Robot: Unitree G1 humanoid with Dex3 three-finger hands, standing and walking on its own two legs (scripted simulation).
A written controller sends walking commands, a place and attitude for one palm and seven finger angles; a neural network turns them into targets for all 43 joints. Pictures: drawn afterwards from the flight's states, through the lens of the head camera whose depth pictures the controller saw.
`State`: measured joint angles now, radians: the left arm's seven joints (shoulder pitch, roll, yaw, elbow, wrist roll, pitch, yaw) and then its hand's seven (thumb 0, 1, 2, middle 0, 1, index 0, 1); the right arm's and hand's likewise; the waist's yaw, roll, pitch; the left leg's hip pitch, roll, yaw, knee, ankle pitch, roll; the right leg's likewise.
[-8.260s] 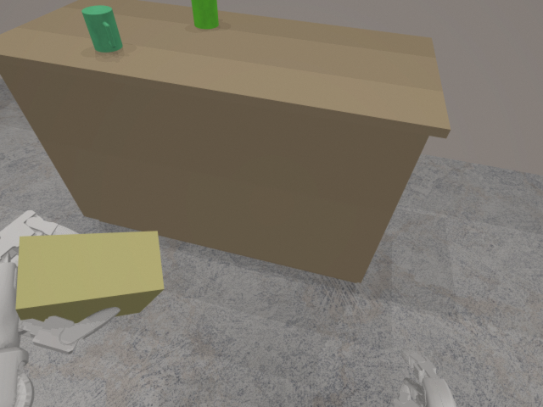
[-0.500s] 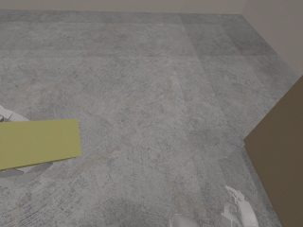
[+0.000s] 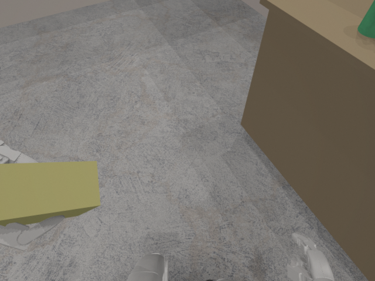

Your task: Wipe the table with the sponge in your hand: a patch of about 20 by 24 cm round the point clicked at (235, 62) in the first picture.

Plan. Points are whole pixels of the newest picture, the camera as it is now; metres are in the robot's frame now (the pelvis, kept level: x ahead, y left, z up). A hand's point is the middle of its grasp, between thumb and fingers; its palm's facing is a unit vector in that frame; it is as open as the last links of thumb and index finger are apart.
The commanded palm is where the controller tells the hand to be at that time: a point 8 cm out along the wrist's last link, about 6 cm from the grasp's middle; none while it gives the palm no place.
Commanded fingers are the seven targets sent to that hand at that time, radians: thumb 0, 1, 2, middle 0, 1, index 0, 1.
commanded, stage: turn to face it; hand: left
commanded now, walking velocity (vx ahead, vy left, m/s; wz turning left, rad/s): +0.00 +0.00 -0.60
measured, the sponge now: (58, 194) +0.23 +0.21 +0.14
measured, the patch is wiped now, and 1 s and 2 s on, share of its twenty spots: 0.00 0.00 0.00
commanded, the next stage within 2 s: none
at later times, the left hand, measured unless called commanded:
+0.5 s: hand (73, 196) +0.22 +0.17 +0.17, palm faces +0.18 -0.88 -0.44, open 10.2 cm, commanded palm +0.18 +0.21 +0.18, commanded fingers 0.00 0.10 1.30 -1.20 -1.60 -1.20 -1.60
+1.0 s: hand (127, 225) +0.18 +0.09 +0.17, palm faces -0.07 -0.87 -0.48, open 10.2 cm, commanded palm +0.15 +0.13 +0.18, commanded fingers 0.00 0.10 1.30 -1.20 -1.60 -1.20 -1.60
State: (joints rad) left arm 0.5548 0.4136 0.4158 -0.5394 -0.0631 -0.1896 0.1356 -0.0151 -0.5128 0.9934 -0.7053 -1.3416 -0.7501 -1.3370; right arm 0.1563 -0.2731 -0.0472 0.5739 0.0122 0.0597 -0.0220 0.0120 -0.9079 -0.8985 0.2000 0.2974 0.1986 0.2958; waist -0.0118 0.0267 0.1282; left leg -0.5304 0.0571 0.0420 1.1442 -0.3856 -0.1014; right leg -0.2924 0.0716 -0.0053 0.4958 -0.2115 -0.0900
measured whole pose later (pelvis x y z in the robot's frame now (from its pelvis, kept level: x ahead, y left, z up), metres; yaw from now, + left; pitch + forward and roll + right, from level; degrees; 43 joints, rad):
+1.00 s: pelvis -0.14 -0.01 -0.01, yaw -35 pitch -1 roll +1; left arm 0.50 0.40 0.45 -0.54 -0.03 -0.18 0.13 -0.01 -0.51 1.00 -0.71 -1.34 -0.75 -1.34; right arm 0.19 -0.22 -0.03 0.54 0.01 0.04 -0.02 0.01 -0.91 -0.90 0.20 0.30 0.20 0.30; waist 0.03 -0.03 0.07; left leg -0.25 0.09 0.13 0.60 -0.32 -0.04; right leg -0.57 0.07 0.00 1.08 -0.41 0.03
